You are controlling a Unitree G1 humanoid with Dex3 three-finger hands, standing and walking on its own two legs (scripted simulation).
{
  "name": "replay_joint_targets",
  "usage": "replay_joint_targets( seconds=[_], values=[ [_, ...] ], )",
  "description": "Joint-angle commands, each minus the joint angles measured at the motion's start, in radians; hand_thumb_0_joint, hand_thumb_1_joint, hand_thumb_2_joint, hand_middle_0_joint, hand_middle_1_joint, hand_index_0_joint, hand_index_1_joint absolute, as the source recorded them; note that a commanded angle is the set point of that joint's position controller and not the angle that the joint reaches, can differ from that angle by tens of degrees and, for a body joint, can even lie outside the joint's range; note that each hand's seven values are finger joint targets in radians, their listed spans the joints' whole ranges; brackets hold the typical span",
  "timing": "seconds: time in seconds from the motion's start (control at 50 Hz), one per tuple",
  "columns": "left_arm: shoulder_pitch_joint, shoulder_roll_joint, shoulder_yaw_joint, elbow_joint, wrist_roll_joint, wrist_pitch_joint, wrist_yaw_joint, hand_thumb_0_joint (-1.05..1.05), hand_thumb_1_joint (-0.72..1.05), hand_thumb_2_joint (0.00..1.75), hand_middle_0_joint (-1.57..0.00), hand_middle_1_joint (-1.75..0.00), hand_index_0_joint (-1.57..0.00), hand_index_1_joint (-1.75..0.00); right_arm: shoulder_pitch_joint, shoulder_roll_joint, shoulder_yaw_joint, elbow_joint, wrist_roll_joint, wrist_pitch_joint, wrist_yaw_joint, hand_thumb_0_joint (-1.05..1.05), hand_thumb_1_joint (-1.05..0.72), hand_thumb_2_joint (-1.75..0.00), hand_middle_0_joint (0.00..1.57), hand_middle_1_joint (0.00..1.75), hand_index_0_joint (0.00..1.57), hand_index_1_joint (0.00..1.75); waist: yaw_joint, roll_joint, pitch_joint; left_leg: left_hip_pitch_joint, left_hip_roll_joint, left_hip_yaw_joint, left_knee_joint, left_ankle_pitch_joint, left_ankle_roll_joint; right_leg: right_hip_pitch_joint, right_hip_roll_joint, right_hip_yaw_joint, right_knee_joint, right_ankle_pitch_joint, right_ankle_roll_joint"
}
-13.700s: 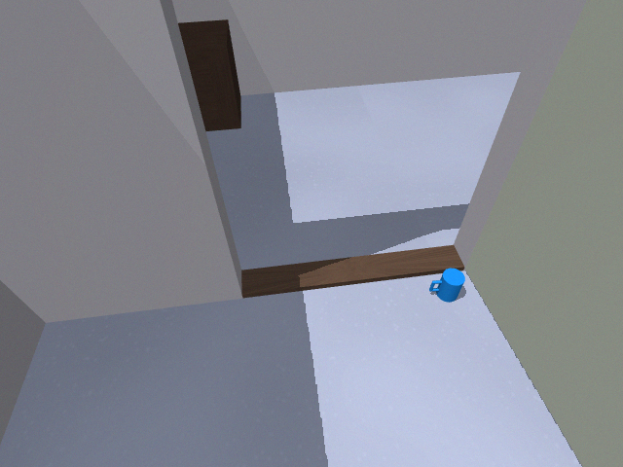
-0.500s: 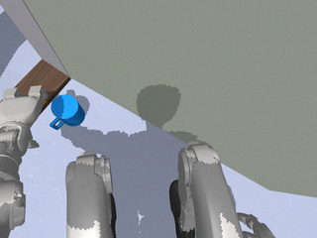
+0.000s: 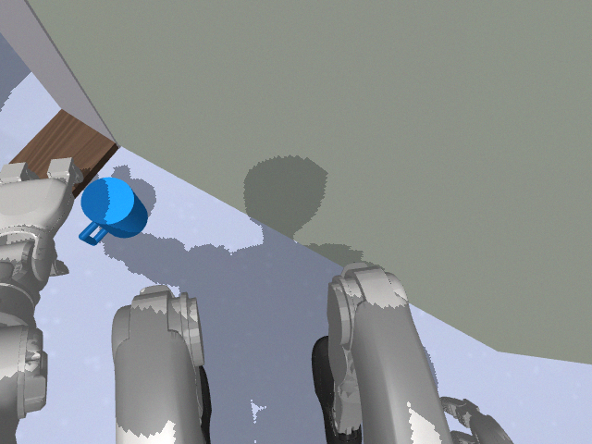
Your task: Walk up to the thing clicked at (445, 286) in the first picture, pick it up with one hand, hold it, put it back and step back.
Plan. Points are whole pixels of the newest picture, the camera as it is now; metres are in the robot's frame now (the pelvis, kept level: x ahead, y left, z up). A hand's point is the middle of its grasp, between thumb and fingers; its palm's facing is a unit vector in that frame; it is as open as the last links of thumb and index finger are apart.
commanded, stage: approach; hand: left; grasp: from above
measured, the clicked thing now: (110, 217) +0.46 +0.27 -0.28
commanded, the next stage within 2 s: close in in 0.50 s
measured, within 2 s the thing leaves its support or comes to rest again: neither
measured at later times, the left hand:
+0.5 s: hand (94, 171) +0.50 +0.25 -0.16, palm faces -0.43 -0.07 -0.90, open 13.9 cm
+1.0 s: hand (89, 215) +0.44 +0.27 -0.20, palm faces -0.43 -0.05 -0.90, open 14.0 cm
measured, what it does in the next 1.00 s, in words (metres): stands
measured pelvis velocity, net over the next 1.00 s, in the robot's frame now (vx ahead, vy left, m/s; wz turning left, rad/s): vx -0.01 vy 0.00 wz -0.02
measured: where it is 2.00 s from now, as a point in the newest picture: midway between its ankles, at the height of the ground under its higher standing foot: (268, 429)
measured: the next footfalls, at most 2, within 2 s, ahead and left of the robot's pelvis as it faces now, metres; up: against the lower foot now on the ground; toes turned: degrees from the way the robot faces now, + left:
none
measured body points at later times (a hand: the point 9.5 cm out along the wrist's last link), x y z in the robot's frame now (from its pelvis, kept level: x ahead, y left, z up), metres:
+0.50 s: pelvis -0.01 +0.00 +0.00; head +0.25 +0.03 +0.37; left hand +0.51 +0.25 -0.10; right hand +0.00 -0.27 -0.11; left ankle +0.08 +0.13 -0.30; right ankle +0.09 -0.13 -0.30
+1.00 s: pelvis -0.01 +0.00 -0.02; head +0.23 +0.08 +0.36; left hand +0.46 +0.27 -0.15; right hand +0.07 -0.28 -0.11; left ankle +0.08 +0.13 -0.30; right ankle +0.09 -0.13 -0.30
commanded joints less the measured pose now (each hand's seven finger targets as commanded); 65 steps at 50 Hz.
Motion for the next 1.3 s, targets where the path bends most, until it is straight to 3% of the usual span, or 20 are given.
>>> replay_joint_targets(
  seconds=[0.0,0.1,0.12,0.22,0.28,0.34,0.38,0.42,0.48,0.56,0.6,0.72,0.82,0.88,0.98,1.0,1.06,1.16,1.22,1.28],
  values=[
    [-0.386,0.177,-0.04,-0.096,-0.015,-0.007,0.041,0.0,-0.53,0.98,-0.07,-1.06,-0.08,-1.05,0.213,-0.232,-0.057,0.0,-0.005,-0.019,-0.012,0.0,-0.9,-0.9,0.2,0.3,0.2,0.3,-0.072,0.206,-0.603,0.481,-0.023,0.084,-0.223,0.137,0.053,0.25,0.025,-0.103,-0.25,0.186,-0.07],
    [-0.553,0.132,-0.096,-0.085,-0.011,0.007,0.069,0.0,-0.52,0.97,-0.07,-1.08,-0.08,-1.06,0.244,-0.243,-0.038,0.016,-0.017,-0.036,-0.017,0.0,-0.91,-0.9,0.2,0.3,0.2,0.3,-0.125,0.262,-0.642,0.517,-0.019,0.076,-0.213,0.139,0.044,0.235,0.03,-0.116,-0.243,0.193,-0.071],
    [-0.576,0.153,-0.097,-0.063,-0.003,0.014,0.076,0.0,-0.51,0.96,-0.06,-1.09,-0.09,-1.07,0.241,-0.247,-0.035,0.019,-0.018,-0.036,-0.019,0.0,-0.91,-0.9,0.2,0.3,0.2,0.3,-0.123,0.279,-0.656,0.524,-0.016,0.076,-0.211,0.143,0.041,0.228,0.034,-0.117,-0.239,0.199,-0.074],
    [-0.617,0.243,-0.038,-0.047,0.026,0.103,0.114,0.0,-0.53,0.98,-0.06,-1.08,-0.08,-1.06,0.253,-0.257,-0.015,-0.004,-0.025,-0.03,-0.017,0.0,-0.91,-0.9,0.2,0.3,0.2,0.3,-0.105,0.404,-0.731,0.591,-0.014,0.091,-0.225,0.212,0.029,0.261,0.028,-0.116,-0.213,0.269,-0.082],
    [-0.575,0.271,-0.013,0.018,0.02,0.169,0.111,0.0,-0.54,0.98,-0.07,-1.07,-0.08,-1.06,0.248,-0.26,-0.005,-0.027,-0.016,-0.018,-0.007,0.0,-0.91,-0.9,0.2,0.3,0.2,0.3,-0.091,0.393,-0.733,0.554,-0.017,0.099,-0.239,0.214,0.036,0.285,0.031,-0.111,-0.221,0.28,-0.085],
    [-0.674,0.249,-0.028,-0.013,-0.043,0.202,0.085,0.0,-0.55,0.98,-0.07,-1.06,-0.07,-1.05,0.268,-0.253,-0.001,-0.04,-0.013,-0.012,-0.009,0.0,-0.91,-0.9,0.2,0.3,0.2,0.3,-0.147,0.286,-0.682,0.46,-0.008,0.1,-0.219,0.19,0.06,0.328,0.037,-0.101,-0.266,0.283,-0.069],
    [-0.624,0.236,-0.039,0.026,-0.084,0.204,0.051,0.0,-0.54,0.97,-0.07,-1.07,-0.08,-1.06,0.285,-0.252,0.011,-0.036,-0.011,-0.017,-0.011,0.0,-0.91,-0.9,0.2,0.3,0.2,0.3,-0.161,0.212,-0.619,0.396,-0.009,0.096,-0.21,0.178,0.069,0.371,0.036,-0.093,-0.279,0.271,-0.058],
    [-0.54,0.239,-0.042,0.088,-0.113,0.196,0.004,0.0,-0.53,0.96,-0.06,-1.08,-0.08,-1.06,0.291,-0.25,0.014,-0.029,-0.008,-0.024,-0.01,0.0,-0.9,-0.9,0.2,0.3,0.2,0.3,-0.142,0.153,-0.582,0.336,-0.012,0.098,-0.205,0.15,0.076,0.411,0.037,-0.086,-0.288,0.236,-0.053],
    [-0.416,0.252,-0.046,0.146,-0.114,0.167,-0.072,0.0,-0.51,0.95,-0.06,-1.1,-0.09,-1.07,0.286,-0.245,0.019,-0.035,-0.004,-0.019,-0.008,0.0,-0.9,-0.9,0.2,0.3,0.2,0.3,-0.108,0.128,-0.606,0.311,-0.021,0.095,-0.204,0.134,0.074,0.465,0.041,-0.086,-0.288,0.197,-0.053],
    [-0.317,0.311,-0.007,0.038,-0.097,0.116,-0.11,0.0,-0.5,0.94,-0.07,-1.1,-0.1,-1.07,0.265,-0.253,0.019,-0.058,0.008,0.002,-0.004,0.0,-0.9,-0.9,0.2,0.3,0.2,0.3,-0.046,0.206,-0.62,0.362,-0.031,0.096,-0.236,0.154,0.059,0.455,0.037,-0.096,-0.259,0.209,-0.066],
    [-0.33,0.301,0.008,-0.067,-0.092,0.081,-0.102,0.0,-0.5,0.93,-0.06,-1.08,-0.09,-1.05,0.266,-0.254,0.013,-0.064,0.01,0.012,0.0,0.0,-0.9,-0.9,0.2,0.3,0.2,0.3,-0.04,0.247,-0.684,0.427,-0.028,0.092,-0.235,0.188,0.05,0.449,0.04,-0.105,-0.244,0.247,-0.07],
    [-0.444,0.235,-0.033,-0.202,-0.046,-0.021,-0.012,0.0,-0.51,0.95,-0.08,-1.02,-0.09,-1.01,0.274,-0.257,-0.011,-0.036,0.01,0.006,-0.003,0.0,-0.9,-0.9,0.2,0.3,0.2,0.3,-0.105,0.283,-0.622,0.459,-0.02,0.077,-0.207,0.168,0.041,0.315,0.039,-0.119,-0.231,0.241,-0.076],
    [-0.465,0.198,-0.053,-0.122,-0.011,-0.02,0.086,0.0,-0.52,0.96,-0.06,-1.01,-0.07,-1.0,0.261,-0.258,-0.021,-0.005,-0.017,-0.023,-0.006,0.0,-0.9,-0.9,0.2,0.3,0.2,0.3,-0.121,0.322,-0.592,0.495,-0.018,0.079,-0.214,0.118,0.03,0.227,0.029,-0.125,-0.227,0.174,-0.078],
    [-0.474,0.176,-0.075,0.049,0.02,0.011,0.113,0.0,-0.52,0.97,-0.06,-1.02,-0.07,-1.01,0.254,-0.265,-0.006,0.005,-0.031,-0.038,-0.004,0.0,-0.9,-0.9,0.2,0.3,0.2,0.3,-0.149,0.283,-0.529,0.466,-0.02,0.068,-0.21,0.08,0.033,0.179,0.029,-0.142,-0.22,0.14,-0.076],
    [-0.503,0.235,-0.053,0.13,0.034,0.064,0.151,0.0,-0.5,0.98,-0.07,-1.03,-0.07,-1.02,0.24,-0.279,0.019,0.002,-0.047,-0.056,0.005,0.0,-0.9,-0.9,0.2,0.3,0.2,0.3,-0.141,0.313,-0.562,0.479,-0.021,0.07,-0.195,0.126,0.036,0.203,0.031,-0.142,-0.2,0.19,-0.073],
    [-0.483,0.248,-0.041,0.169,0.029,0.076,0.153,0.0,-0.5,0.99,-0.07,-1.03,-0.07,-1.03,0.229,-0.279,0.025,-0.002,-0.047,-0.058,0.008,0.0,-0.9,-0.9,0.2,0.3,0.2,0.3,-0.13,0.324,-0.56,0.471,-0.021,0.069,-0.194,0.131,0.035,0.201,0.032,-0.143,-0.188,0.195,-0.075],
    [-0.482,0.243,-0.041,0.215,0.018,0.094,0.142,0.0,-0.5,0.96,-0.06,-1.03,-0.07,-1.02,0.221,-0.283,0.037,-0.015,-0.056,-0.07,0.022,0.0,-0.9,-0.9,0.2,0.3,0.2,0.3,-0.151,0.318,-0.537,0.461,-0.019,0.063,-0.178,0.141,0.035,0.203,0.034,-0.149,-0.168,0.214,-0.073],
    [-0.454,0.336,0.014,0.124,-0.013,0.094,0.132,0.0,-0.5,0.95,-0.06,-1.03,-0.07,-1.02,0.222,-0.284,0.061,-0.042,-0.061,-0.077,0.038,0.0,-0.9,-0.9,0.2,0.3,0.2,0.3,-0.128,0.322,-0.624,0.452,-0.016,0.078,-0.144,0.219,0.046,0.339,0.045,-0.136,-0.175,0.295,-0.064],
    [-0.419,0.315,0.005,0.152,-0.029,0.084,0.127,0.0,-0.51,0.95,-0.06,-1.04,-0.07,-1.02,0.219,-0.279,0.072,-0.037,-0.063,-0.084,0.05,0.0,-0.9,-0.9,0.2,0.3,0.2,0.3,-0.14,0.312,-0.592,0.433,-0.011,0.073,-0.13,0.215,0.045,0.331,0.05,-0.143,-0.157,0.298,-0.065],
    [-0.438,0.377,0.038,0.075,-0.042,0.063,0.123,0.0,-0.51,0.95,-0.06,-1.02,-0.07,-1.01,0.239,-0.296,0.076,-0.039,-0.067,-0.091,0.056,0.0,-0.9,-0.9,0.2,0.3,0.2,0.3,-0.141,0.295,-0.612,0.404,-0.01,0.071,-0.106,0.221,0.055,0.385,0.049,-0.137,-0.175,0.315,-0.055]
  ],
)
